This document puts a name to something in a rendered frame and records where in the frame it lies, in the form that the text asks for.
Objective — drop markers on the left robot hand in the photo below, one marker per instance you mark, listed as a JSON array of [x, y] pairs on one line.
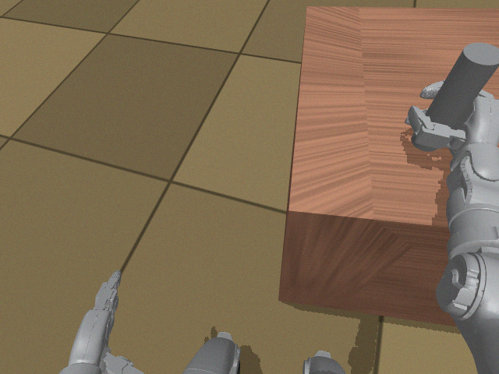
[[91, 342]]

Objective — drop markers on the right robot hand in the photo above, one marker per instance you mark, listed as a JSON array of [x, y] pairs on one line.
[[479, 123]]

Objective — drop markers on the can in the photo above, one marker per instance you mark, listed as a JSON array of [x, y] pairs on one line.
[[474, 67]]

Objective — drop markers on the right robot arm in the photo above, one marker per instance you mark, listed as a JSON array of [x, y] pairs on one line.
[[469, 288]]

